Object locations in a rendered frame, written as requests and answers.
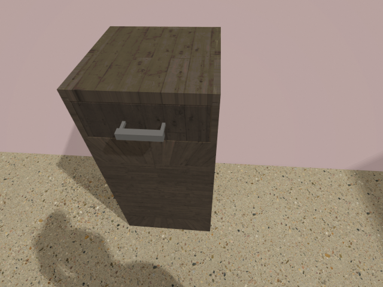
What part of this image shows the drawer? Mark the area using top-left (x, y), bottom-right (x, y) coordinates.
top-left (72, 101), bottom-right (211, 142)

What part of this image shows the cabinet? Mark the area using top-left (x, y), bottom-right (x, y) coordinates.
top-left (57, 26), bottom-right (221, 231)

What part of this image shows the handle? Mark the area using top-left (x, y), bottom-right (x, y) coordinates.
top-left (114, 121), bottom-right (166, 142)

